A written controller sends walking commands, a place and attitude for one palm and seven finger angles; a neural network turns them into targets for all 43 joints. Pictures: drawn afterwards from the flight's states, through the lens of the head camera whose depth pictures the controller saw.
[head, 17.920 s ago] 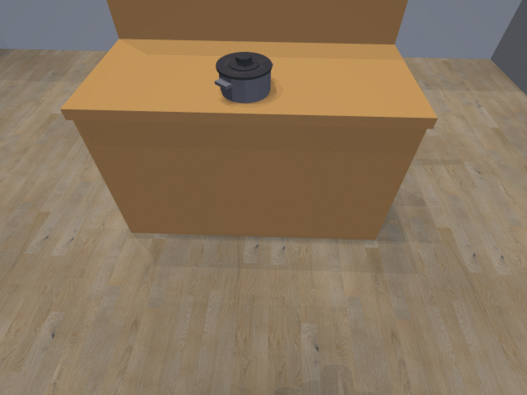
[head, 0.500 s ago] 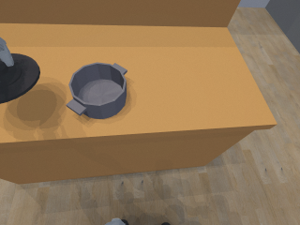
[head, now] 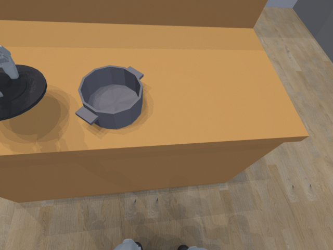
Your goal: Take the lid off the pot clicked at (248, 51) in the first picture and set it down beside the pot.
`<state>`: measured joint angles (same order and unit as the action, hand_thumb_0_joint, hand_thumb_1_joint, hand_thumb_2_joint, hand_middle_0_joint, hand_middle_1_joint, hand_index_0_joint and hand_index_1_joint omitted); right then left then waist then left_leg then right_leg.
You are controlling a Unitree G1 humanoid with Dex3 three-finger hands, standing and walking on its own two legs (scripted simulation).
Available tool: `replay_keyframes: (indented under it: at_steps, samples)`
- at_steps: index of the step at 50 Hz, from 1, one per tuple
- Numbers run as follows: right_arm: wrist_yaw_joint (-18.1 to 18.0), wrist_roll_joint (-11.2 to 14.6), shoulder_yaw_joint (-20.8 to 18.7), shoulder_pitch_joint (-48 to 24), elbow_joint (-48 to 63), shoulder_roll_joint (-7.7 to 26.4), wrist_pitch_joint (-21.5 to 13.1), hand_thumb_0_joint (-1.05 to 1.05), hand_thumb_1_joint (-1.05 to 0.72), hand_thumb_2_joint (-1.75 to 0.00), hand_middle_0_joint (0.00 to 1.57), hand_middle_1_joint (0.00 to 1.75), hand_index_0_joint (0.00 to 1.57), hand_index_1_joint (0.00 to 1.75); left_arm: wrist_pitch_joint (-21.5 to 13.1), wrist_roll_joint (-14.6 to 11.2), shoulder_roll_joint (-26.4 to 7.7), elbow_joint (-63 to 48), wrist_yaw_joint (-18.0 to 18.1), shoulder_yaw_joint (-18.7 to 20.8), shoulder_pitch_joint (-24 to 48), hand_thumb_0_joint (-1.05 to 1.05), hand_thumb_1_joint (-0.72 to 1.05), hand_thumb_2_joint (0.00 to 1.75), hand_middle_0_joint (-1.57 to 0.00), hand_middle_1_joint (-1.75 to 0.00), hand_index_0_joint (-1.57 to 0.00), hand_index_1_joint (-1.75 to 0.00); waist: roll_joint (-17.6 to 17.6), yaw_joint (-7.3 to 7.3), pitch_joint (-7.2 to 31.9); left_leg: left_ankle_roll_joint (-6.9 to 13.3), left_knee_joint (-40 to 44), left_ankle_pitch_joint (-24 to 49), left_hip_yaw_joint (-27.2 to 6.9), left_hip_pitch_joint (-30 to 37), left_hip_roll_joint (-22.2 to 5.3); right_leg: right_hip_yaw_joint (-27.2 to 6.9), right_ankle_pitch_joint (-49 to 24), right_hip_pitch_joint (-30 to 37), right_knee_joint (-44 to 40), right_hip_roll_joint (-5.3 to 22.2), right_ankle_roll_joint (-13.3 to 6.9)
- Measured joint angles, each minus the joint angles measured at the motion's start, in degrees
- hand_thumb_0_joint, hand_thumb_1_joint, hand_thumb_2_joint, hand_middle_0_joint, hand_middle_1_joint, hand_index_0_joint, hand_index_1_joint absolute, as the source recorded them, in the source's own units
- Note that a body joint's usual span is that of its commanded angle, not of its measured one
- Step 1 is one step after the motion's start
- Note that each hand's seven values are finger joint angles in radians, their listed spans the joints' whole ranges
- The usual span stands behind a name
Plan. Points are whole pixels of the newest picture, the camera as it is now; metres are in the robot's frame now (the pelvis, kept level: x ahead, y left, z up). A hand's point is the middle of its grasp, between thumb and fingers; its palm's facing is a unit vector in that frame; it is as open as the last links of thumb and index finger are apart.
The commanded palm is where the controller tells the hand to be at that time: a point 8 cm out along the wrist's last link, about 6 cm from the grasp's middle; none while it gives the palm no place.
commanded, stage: lower the lid onto the table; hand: left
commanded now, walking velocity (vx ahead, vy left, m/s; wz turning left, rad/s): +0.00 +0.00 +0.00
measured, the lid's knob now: out of the picture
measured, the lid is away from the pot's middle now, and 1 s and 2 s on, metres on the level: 0.24 0.24 0.24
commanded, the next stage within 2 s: open the fingers wide in 1.30 s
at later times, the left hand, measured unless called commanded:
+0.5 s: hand out of the picture +0.46 +0.36 +0.07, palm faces -0.48 -0.15 -0.86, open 8.1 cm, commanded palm +0.53 +0.36 +0.13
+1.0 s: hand (4, 97) +0.47 +0.36 +0.04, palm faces -0.49 -0.14 -0.86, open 8.1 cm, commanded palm +0.54 +0.35 +0.10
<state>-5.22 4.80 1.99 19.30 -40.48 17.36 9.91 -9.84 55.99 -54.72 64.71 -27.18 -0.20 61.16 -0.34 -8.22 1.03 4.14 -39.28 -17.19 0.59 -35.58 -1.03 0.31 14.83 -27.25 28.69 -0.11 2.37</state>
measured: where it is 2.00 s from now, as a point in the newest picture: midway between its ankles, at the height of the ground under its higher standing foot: outside the picture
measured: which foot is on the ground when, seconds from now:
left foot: down 0.00-1.00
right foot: down 0.00-1.00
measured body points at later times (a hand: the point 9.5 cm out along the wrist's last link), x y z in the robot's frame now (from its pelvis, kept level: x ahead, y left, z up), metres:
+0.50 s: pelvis -0.01 +0.01 -0.01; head +0.10 +0.05 +0.43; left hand +0.48 +0.36 +0.12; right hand -0.02 -0.28 -0.10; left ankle +0.01 +0.07 -0.72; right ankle -0.02 -0.17 -0.72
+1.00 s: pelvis -0.01 +0.02 -0.02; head +0.11 +0.07 +0.41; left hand +0.49 +0.36 +0.09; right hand -0.03 -0.26 -0.11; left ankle +0.01 +0.07 -0.72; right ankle -0.02 -0.17 -0.72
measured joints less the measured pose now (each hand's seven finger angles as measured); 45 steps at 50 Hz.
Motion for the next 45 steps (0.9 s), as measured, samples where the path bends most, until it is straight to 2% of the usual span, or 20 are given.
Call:
replay_keyframes:
  at_steps: [6, 16, 34, 45]
  samples:
    - [-0.3, 0.1, 0.2, -0.3, 0.0, -0.1, -0.3, 0.0, -0.9, -0.9, 0.21, 0.3, 0.2, 0.3, -0.6, 0.1, 1.0, 0.1, 0.6, -1.1, -0.7, -0.02, 0.21, 0.76, -0.65, -1.0, -0.59, -0.94, 0.0, 0.09, 0.2, 0.2, -0.7, -0.1, 0.1, -0.7, 0.1, -0.1, 0.2, -0.8, 0.8, 0.1, -0.1]
    - [-0.9, -0.2, 0.7, 0.0, 0.4, -0.2, -1.3, 0.0, -0.9, -0.9, 0.21, 0.3, 0.2, 0.3, -1.4, 0.7, 1.1, 1.2, 2.8, 0.4, -1.7, -0.02, 0.21, 0.76, -0.65, -0.99, -0.59, -0.94, 0.0, -0.82, 0.4, 0.5, -1.4, -0.3, 0.4, -1.7, 0.1, -0.5, 0.3, -1.9, 1.5, 0.1, -0.3]
    - [-1.1, -0.7, 0.7, 1.1, 0.1, -0.1, -0.3, 0.0, -0.9, -0.9, 0.21, 0.3, 0.2, 0.3, -2.1, 1.5, -0.1, 2.7, 3.7, 1.1, -1.5, -0.02, 0.21, 0.76, -0.65, -0.99, -0.59, -0.94, 0.1, -1.73, 1.0, 1.1, -4.8, -1.6, 0.4, -5.8, -0.1, -0.6, 1.3, -5.7, 4.3, -0.2, -0.6]
    - [-0.8, -1.2, 0.7, 1.0, 0.3, -0.4, 0.1, 0.0, -0.9, -0.9, 0.21, 0.3, 0.2, 0.3, -1.7, 2.3, 1.1, 2.8, 5.0, 0.2, -0.8, -0.02, 0.21, 0.76, -0.65, -0.99, -0.59, -0.94, -0.5, -1.78, 1.4, 1.5, -6.5, -2.0, 0.1, -8.5, 0.1, -0.4, 1.8, -8.0, 5.8, -0.2, -1.5]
